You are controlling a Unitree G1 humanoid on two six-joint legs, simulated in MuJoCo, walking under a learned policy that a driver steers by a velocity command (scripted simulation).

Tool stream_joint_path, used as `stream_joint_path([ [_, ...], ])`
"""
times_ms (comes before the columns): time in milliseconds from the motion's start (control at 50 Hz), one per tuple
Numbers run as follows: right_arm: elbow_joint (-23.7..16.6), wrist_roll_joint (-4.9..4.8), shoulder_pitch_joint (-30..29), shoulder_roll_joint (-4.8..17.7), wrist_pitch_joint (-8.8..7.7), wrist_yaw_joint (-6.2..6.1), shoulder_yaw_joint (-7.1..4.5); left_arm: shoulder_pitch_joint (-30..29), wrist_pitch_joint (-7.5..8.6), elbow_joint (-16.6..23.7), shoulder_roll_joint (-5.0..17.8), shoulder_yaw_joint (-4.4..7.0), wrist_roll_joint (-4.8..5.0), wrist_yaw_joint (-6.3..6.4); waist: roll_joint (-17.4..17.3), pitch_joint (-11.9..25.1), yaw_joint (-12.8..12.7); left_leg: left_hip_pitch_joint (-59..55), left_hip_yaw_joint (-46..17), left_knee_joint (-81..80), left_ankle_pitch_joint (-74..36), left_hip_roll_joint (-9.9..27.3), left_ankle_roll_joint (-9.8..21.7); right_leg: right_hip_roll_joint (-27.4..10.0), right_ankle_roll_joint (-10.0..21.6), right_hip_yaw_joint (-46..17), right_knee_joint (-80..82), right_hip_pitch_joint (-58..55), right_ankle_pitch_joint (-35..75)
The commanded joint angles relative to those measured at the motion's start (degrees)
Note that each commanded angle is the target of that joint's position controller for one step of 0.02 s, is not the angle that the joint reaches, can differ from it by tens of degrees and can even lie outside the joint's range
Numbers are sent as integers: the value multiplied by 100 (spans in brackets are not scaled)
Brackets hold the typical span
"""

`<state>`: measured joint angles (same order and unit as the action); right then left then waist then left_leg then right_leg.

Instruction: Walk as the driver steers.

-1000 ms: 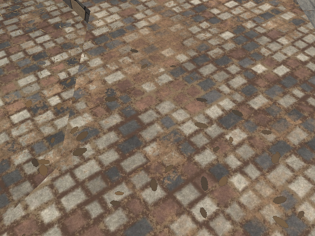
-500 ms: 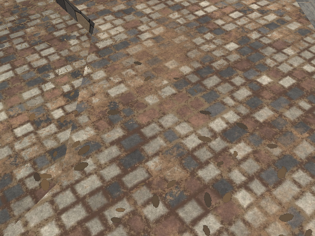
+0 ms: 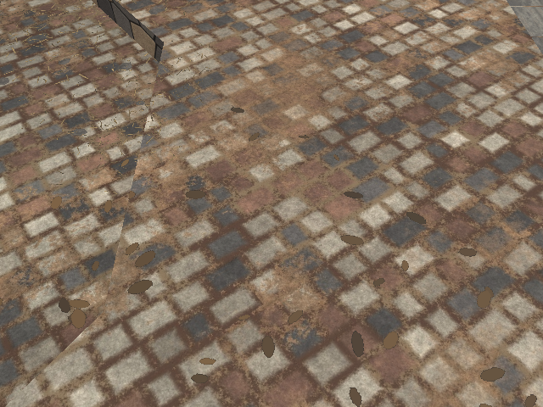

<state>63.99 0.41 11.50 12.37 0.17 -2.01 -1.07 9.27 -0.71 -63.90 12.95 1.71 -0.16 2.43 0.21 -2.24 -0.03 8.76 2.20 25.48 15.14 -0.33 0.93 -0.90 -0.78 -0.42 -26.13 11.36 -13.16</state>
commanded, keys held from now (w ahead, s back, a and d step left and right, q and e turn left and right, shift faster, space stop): no key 1.00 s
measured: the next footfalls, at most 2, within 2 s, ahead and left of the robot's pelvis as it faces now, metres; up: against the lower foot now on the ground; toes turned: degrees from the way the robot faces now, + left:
right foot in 1.56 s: +0.11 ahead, -0.15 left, +0.00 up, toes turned -4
left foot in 1.96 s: +0.39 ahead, +0.04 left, +0.00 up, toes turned +1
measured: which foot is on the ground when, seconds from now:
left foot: down 0.00-1.00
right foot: down 0.00-1.00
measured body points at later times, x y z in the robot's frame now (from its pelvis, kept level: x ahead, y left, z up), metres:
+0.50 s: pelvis +0.00 +0.00 +0.00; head +0.01 +0.00 +0.45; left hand +0.02 +0.25 -0.16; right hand +0.01 -0.24 -0.16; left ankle -0.01 +0.11 -0.74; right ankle +0.01 -0.13 -0.74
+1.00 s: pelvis +0.01 +0.00 +0.00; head +0.02 +0.00 +0.45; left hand +0.02 +0.24 -0.16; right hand +0.00 -0.23 -0.16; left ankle -0.01 +0.11 -0.74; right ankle +0.01 -0.13 -0.74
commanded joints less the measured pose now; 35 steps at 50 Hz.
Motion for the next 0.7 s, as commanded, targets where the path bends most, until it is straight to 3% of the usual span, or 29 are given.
stream_joint_path([
  [20,-114,-2,183,573,-44,-19,-80,79,44,126,601,83,2,22,-28,23,0,248,-253,-546,-482,242,71,-122,140,-93,385,-17,642],
  [700,-79,-33,819,310,-80,-35,-59,642,54,-2,359,39,32,59,-29,-57,1,303,-235,-504,-701,225,104,-96,144,-91,344,48,754],
])
Velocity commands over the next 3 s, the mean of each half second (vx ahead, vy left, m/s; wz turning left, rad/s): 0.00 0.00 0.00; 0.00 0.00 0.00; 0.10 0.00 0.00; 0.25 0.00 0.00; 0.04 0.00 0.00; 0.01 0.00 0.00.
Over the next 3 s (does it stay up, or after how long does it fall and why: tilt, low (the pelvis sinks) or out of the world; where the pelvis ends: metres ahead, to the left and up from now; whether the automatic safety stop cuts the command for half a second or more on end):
stays up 0.32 -0.08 0.00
